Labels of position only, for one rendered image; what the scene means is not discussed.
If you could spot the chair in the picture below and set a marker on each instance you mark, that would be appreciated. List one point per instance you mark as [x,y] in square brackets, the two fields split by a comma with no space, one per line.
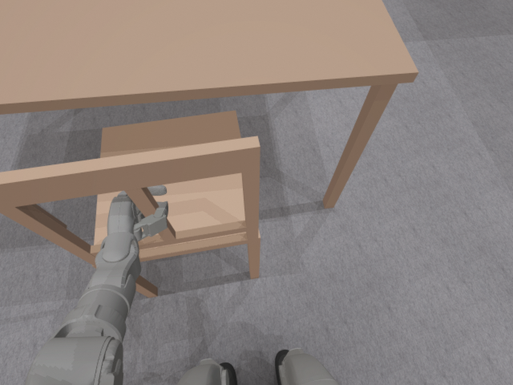
[211,174]

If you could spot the table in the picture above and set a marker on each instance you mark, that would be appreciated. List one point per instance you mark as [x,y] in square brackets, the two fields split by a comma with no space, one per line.
[68,54]

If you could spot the left robot thigh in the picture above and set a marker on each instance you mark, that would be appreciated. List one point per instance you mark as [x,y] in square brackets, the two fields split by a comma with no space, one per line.
[207,374]

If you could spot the left robot foot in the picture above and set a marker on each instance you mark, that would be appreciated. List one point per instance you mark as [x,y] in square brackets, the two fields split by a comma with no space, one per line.
[231,373]

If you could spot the robot left upper arm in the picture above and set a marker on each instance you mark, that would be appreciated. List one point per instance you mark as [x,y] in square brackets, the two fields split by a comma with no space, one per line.
[96,360]

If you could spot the left robot hand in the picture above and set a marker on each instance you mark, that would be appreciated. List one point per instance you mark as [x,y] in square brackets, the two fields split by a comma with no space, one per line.
[124,214]

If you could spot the robot left forearm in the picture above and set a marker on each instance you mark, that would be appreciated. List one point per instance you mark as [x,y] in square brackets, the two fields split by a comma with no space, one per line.
[105,304]

